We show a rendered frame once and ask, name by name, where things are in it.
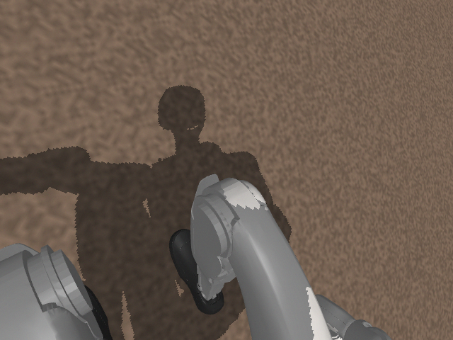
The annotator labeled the right robot hand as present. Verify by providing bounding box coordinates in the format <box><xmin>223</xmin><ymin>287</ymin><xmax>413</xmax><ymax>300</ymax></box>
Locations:
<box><xmin>315</xmin><ymin>294</ymin><xmax>356</xmax><ymax>340</ymax></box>

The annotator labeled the right robot foot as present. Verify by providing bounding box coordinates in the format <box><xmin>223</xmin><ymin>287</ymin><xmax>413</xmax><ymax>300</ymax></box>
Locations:
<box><xmin>169</xmin><ymin>229</ymin><xmax>224</xmax><ymax>315</ymax></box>

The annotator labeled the right robot arm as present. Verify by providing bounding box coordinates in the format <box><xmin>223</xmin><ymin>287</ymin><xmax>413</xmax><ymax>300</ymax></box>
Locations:
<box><xmin>344</xmin><ymin>319</ymin><xmax>392</xmax><ymax>340</ymax></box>

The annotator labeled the left robot foot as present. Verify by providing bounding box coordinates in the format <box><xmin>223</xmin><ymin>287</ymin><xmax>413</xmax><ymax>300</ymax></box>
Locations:
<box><xmin>84</xmin><ymin>285</ymin><xmax>113</xmax><ymax>340</ymax></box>

